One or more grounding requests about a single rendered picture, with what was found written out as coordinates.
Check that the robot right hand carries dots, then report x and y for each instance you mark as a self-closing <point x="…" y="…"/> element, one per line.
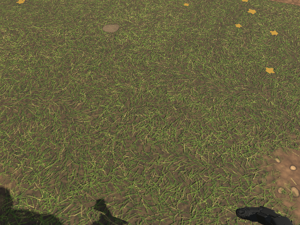
<point x="263" y="215"/>

